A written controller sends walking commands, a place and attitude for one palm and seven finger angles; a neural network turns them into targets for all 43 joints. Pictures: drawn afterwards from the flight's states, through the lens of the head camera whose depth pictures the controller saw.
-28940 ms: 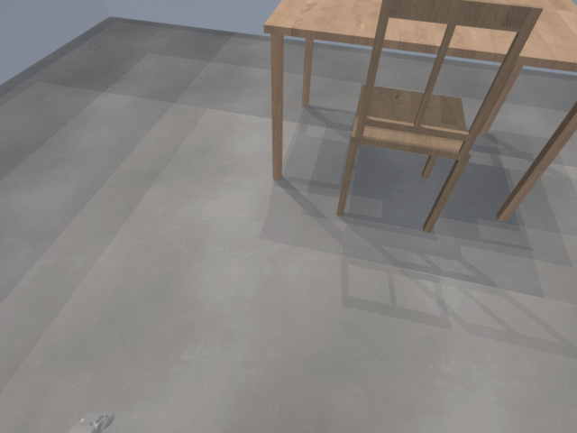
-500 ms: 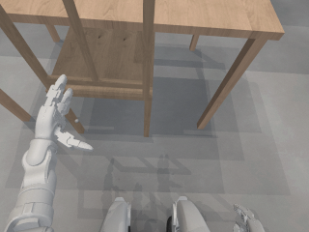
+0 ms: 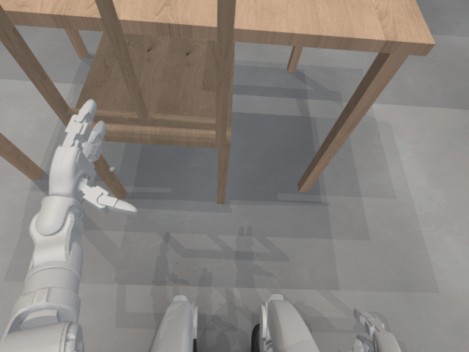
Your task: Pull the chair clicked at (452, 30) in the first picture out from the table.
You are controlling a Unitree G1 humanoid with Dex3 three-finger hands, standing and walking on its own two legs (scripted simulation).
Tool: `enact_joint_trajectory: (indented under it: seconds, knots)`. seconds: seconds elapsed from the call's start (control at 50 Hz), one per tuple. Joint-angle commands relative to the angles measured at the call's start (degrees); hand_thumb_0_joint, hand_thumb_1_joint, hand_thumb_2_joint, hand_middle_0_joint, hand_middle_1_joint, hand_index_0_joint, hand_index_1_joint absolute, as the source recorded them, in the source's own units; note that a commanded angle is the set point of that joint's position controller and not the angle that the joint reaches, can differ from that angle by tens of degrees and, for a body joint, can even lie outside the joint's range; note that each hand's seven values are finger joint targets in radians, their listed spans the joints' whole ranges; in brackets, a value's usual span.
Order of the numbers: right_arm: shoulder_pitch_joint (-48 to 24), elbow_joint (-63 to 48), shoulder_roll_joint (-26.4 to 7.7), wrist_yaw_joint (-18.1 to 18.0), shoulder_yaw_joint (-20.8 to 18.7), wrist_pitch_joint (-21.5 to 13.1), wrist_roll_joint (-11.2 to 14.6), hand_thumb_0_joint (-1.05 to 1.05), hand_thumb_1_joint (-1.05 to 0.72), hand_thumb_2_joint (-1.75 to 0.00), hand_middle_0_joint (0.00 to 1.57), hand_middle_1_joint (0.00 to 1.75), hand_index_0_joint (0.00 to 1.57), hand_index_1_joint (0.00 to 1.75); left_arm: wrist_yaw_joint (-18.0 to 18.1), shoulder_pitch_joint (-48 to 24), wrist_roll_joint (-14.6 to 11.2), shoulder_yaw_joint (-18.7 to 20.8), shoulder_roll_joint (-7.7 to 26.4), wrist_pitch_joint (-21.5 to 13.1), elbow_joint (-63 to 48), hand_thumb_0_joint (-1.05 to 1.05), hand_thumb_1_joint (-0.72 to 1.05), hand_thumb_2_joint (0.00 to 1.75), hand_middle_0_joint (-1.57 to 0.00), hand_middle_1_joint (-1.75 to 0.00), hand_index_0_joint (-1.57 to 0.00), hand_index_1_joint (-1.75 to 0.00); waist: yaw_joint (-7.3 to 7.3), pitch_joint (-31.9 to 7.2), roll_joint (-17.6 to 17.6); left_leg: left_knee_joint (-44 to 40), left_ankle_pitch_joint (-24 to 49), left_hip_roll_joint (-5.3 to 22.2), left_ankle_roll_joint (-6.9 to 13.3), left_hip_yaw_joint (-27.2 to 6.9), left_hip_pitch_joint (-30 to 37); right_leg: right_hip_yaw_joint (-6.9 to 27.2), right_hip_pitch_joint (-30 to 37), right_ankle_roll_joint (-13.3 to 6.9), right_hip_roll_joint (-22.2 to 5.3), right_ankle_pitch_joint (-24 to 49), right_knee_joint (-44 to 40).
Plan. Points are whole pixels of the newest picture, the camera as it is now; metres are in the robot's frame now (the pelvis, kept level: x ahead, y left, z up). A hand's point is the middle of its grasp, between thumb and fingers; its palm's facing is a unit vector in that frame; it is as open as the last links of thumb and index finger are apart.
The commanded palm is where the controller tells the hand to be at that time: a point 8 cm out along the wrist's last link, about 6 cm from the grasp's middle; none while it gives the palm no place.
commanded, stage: push the fingers through the gap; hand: left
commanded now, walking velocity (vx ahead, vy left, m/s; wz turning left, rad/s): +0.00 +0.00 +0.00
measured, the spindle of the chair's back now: (123, 59) +0.63 +0.22 +0.05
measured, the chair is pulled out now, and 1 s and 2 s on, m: -0.10 -0.10 -0.10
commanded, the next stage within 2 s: hook a spindle and tug to test in 1.38 s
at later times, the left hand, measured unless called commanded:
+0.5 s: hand (119, 143) +0.45 +0.20 +0.02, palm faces -0.03 -1.00 -0.03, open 16.9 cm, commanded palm +0.43 +0.25 +0.03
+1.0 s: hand (126, 120) +0.50 +0.20 +0.03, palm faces -0.02 -1.00 -0.02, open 16.9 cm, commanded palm +0.48 +0.25 +0.03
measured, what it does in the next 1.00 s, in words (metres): stands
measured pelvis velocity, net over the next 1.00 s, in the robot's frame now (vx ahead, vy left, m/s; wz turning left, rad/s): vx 0.00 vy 0.00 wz -0.03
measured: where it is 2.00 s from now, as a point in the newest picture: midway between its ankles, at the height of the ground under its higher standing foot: outside the picture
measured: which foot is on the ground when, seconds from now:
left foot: down 0.00-1.00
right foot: down 0.00-1.00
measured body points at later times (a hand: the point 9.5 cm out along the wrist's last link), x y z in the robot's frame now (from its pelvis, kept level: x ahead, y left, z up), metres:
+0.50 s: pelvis +0.00 +0.00 +0.00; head +0.14 +0.02 +0.42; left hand +0.45 +0.26 +0.03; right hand +0.07 -0.26 -0.12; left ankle +0.02 +0.12 -0.62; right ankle +0.03 -0.13 -0.62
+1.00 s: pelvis +0.00 +0.00 -0.01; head +0.16 +0.03 +0.41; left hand +0.49 +0.25 +0.03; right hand +0.04 -0.26 -0.13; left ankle +0.02 +0.12 -0.62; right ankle +0.03 -0.13 -0.62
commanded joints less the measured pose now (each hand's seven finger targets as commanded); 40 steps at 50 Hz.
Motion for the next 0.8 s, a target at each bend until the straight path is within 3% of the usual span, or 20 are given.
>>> enact_joint_trajectory:
  seconds: [0.0, 0.08, 0.1, 0.14, 0.16, 0.2, 0.22, 0.26, 0.28, 0.36, 0.38, 0.42, 0.46, 0.52, 0.56, 0.6, 0.7, 0.72, 0.74, 0.78]
  knots:
    - [5.5, -4.9, -9.5, -0.8, -3.7, -1.5, -0.1, 0.0, -0.9, -0.9, 0.2, 0.3, 0.2, 0.3, -0.2, -18.5, -0.9, 3.4, 12.8, -3.4, -10.5, 0.0, -0.5, 0.3, -0.06, -0.08, -0.06, -0.08, -0.35, -26.2, 6.0, -9.1, 20.5, -1.8, 1.4, 0.7, 17.7, 1.2, 14.2, -1.7, 1.6, 15.8, -8.3]
    - [6.2, -4.8, -9.6, -0.4, -3.8, -1.0, -0.1, 0.0, -0.9, -0.9, 0.2, 0.3, 0.2, 0.3, 0.0, -19.0, -0.8, 3.1, 12.4, -2.9, -10.1, 0.0, -0.5, 0.3, -0.06, -0.08, -0.06, -0.08, -0.58, -27.0, 6.4, -9.1, 22.7, -1.5, 1.3, 0.5, 19.2, 0.8, 13.4, -1.7, 1.7, 17.1, -8.0]
    - [6.5, -4.7, -9.7, -0.3, -3.9, -0.8, -0.1, 0.0, -0.9, -0.9, 0.2, 0.3, 0.2, 0.3, 0.2, -18.6, -0.7, 3.5, 12.7, -2.5, -8.6, 0.0, -0.5, 0.3, -0.06, -0.08, -0.06, -0.08, -0.71, -26.1, 4.6, -9.3, 22.1, -1.4, 1.3, 0.5, 18.4, 0.7, 13.5, -1.6, 1.8, 16.6, -8.2]
    - [6.8, -4.5, -9.6, -0.2, -3.8, -0.6, -0.1, 0.0, -0.9, -0.9, 0.2, 0.3, 0.2, 0.3, 0.7, -20.5, -0.3, 2.7, 12.0, -2.7, -7.9, 0.0, -0.5, 0.3, -0.06, -0.08, -0.06, -0.08, -1.33, -25.2, 5.3, -9.1, 21.5, -1.5, 1.4, 0.3, 17.9, 0.6, 12.1, -1.6, 1.9, 15.7, -8.0]
    - [7.2, -4.3, -10.0, -0.2, -3.9, -0.4, -0.2, 0.0, -0.9, -0.9, 0.2, 0.3, 0.2, 0.3, 1.1, -20.9, 0.0, 4.3, 13.7, -2.7, -7.1, 0.0, -0.5, 0.3, -0.06, -0.08, -0.06, -0.08, -1.13, -25.5, 4.4, -9.1, 21.0, -1.3, 1.3, 0.4, 17.6, 0.7, 12.0, -1.6, 1.9, 15.5, -8.1]
    - [7.4, -4.0, -9.9, -0.2, -3.8, -0.2, -0.3, 0.0, -0.9, -0.9, 0.2, 0.3, 0.2, 0.3, 1.4, -24.1, 0.3, 3.2, 12.8, -3.1, -6.0, 0.0, -0.5, 0.3, -0.06, -0.08, -0.06, -0.08, -1.92, -24.8, 4.4, -9.1, 19.5, -1.5, 1.4, 0.4, 17.0, 0.8, 11.2, -1.5, 1.8, 14.1, -8.3]
    - [7.7, -3.8, -10.1, -0.3, -3.8, -0.1, -0.3, 0.0, -0.9, -0.9, 0.2, 0.3, 0.2, 0.3, 1.6, -25.6, 0.6, 4.3, 14.6, -3.4, -5.9, 0.0, -0.5, 0.3, -0.06, -0.08, -0.06, -0.08, -1.71, -25.0, 4.8, -9.0, 19.5, -1.4, 1.4, 0.2, 16.9, 0.8, 11.5, -1.6, 1.9, 14.0, -8.1]
    - [8.1, -4.0, -9.9, -0.2, -3.8, 0.0, -0.5, 0.0, -0.9, -0.9, 0.2, 0.3, 0.2, 0.3, 1.8, -25.7, 0.9, 5.0, 15.3, -4.1, -6.6, 0.0, -0.5, 0.3, -0.06, -0.08, -0.06, -0.08, -1.17, -28.0, 6.7, -8.8, 21.7, -1.5, 1.3, 0.4, 18.8, 1.1, 12.1, -1.7, 1.8, 15.6, -7.8]
    - [8.3, -3.9, -9.9, -0.1, -3.8, 0.1, -0.5, 0.0, -0.9, -0.9, 0.2, 0.3, 0.2, 0.3, 1.8, -25.6, 0.9, 4.7, 15.1, -4.2, -6.0, 0.0, -0.5, 0.3, -0.06, -0.08, -0.06, -0.08, -1.43, -28.0, 5.9, -8.9, 22.6, -1.3, 1.2, 0.3, 19.1, 0.9, 12.2, -1.7, 1.9, 16.3, -7.7]
    - [9.0, -3.3, -10.0, 0.0, -3.5, 0.8, -0.6, 0.0, -0.9, -0.9, 0.2, 0.3, 0.2, 0.3, 1.6, -28.2, 1.3, 5.2, 16.0, -3.9, -2.7, 0.0, -0.5, 0.3, -0.06, -0.08, -0.06, -0.08, -2.16, -26.7, 5.9, -8.3, 21.7, -1.4, 1.4, 0.5, 16.9, 1.1, 12.3, -1.5, 2.0, 16.5, -7.7]
    - [9.2, -3.3, -10.1, 0.1, -3.6, 0.9, -0.6, 0.0, -0.9, -0.9, 0.2, 0.3, 0.2, 0.3, 1.5, -27.9, 1.2, 6.2, 17.0, -3.9, -2.4, 0.0, -0.5, 0.3, -0.06, -0.08, -0.06, -0.08, -1.67, -27.3, 6.1, -8.3, 21.7, -1.4, 1.4, 0.6, 16.8, 1.3, 12.9, -1.5, 1.9, 16.7, -7.7]
    - [9.4, -3.2, -10.3, 0.0, -3.5, 1.3, -0.6, 0.0, -0.9, -0.9, 0.2, 0.3, 0.2, 0.3, 1.2, -28.9, 1.4, 6.3, 17.4, -3.6, 0.0, 0.0, -0.5, 0.3, -0.06, -0.08, -0.06, -0.08, -2.42, -25.7, 4.0, -8.2, 20.4, -1.4, 1.7, 0.7, 15.1, 1.3, 12.7, -1.4, 2.0, 16.0, -8.0]
    - [9.8, -3.3, -10.1, 0.1, -3.5, 1.3, -0.8, 0.0, -0.9, -0.9, 0.2, 0.3, 0.2, 0.3, 1.0, -31.4, 1.5, 5.9, 17.4, -4.4, -2.2, 0.0, -0.5, 0.3, -0.06, -0.08, -0.06, -0.08, -1.89, -29.0, 8.4, -8.2, 22.8, -1.3, 1.4, 0.3, 18.8, 1.2, 11.7, -1.7, 2.0, 16.7, -7.4]
    - [10.1, -3.2, -10.0, 0.3, -3.7, 1.8, -0.8, 0.0, -0.9, -0.9, 0.2, 0.3, 0.2, 0.3, 0.9, -30.5, 1.4, 5.3, 16.4, -4.3, -1.8, 0.0, -0.5, 0.3, -0.06, -0.08, -0.06, -0.08, -2.11, -29.3, 7.2, -8.0, 25.0, -1.2, 1.4, 0.2, 19.7, 1.0, 12.2, -1.6, 2.1, 18.3, -7.7]
    - [10.8, -2.6, -10.3, 0.3, -3.6, 2.1, -0.8, 0.0, -0.9, -0.9, 0.2, 0.3, 0.2, 0.3, 0.9, -31.4, 1.7, 5.5, 16.8, -3.7, 2.5, 0.0, -0.5, 0.3, -0.06, -0.08, -0.06, -0.08, -3.16, -26.5, 4.7, -7.7, 23.4, -1.1, 1.6, 0.0, 17.1, 0.9, 11.0, -1.4, 2.2, 17.5, -7.5]
    - [10.9, -2.5, -10.3, 0.4, -3.6, 2.3, -1.0, 0.0, -0.9, -0.9, 0.2, 0.3, 0.2, 0.3, 1.0, -35.1, 2.0, 5.0, 16.9, -4.0, 1.3, 0.0, -0.5, 0.3, -0.06, -0.08, -0.06, -0.08, -3.14, -27.6, 7.4, -7.7, 22.8, -1.2, 1.5, -0.1, 18.3, 0.9, 9.9, -1.6, 2.1, 16.3, -7.4]
    - [11.5, -2.3, -10.3, 0.4, -3.4, 2.9, -1.3, 0.0, -0.9, -0.9, 0.2, 0.3, 0.2, 0.3, 1.8, -37.8, 2.6, 6.5, 18.7, -4.7, 3.8, 0.0, -0.5, 0.3, -0.06, -0.08, -0.06, -0.08, -3.6, -27.8, 6.4, -7.1, 23.1, -1.2, 1.7, -0.2, 18.0, 1.0, 9.6, -1.5, 2.3, 16.5, -7.2]
    - [11.7, -2.4, -10.5, 0.3, -3.3, 3.1, -1.4, 0.0, -0.9, -0.9, 0.2, 0.3, 0.2, 0.3, 1.9, -38.4, 3.1, 7.4, 20.3, -4.9, 4.0, 0.0, -0.5, 0.3, -0.06, -0.08, -0.06, -0.08, -3.4, -28.7, 6.8, -6.9, 23.3, -1.1, 1.6, -0.2, 17.5, 1.1, 10.0, -1.6, 2.2, 16.7, -6.8]
    - [11.9, -2.2, -10.4, 0.4, -3.2, 3.2, -1.6, 0.0, -0.9, -0.9, 0.2, 0.3, 0.2, 0.3, 1.9, -40.4, 3.3, 6.2, 19.5, -5.2, 3.6, 0.0, -0.5, 0.3, -0.06, -0.08, -0.06, -0.08, -3.93, -29.2, 8.8, -6.8, 23.9, -1.1, 1.6, -0.4, 18.7, 0.9, 8.6, -1.7, 2.2, 16.5, -6.4]
    - [12.1, -2.3, -10.5, 0.6, -3.2, 3.5, -1.5, 0.0, -0.9, -0.9, 0.2, 0.3, 0.2, 0.3, 1.9, -39.2, 3.3, 6.7, 19.3, -4.8, 6.1, 0.0, -0.5, 0.3, -0.06, -0.08, -0.06, -0.08, -3.98, -28.5, 6.8, -6.6, 23.5, -1.1, 1.7, -0.3, 18.1, 0.9, 9.0, -1.5, 2.4, 16.6, -6.9]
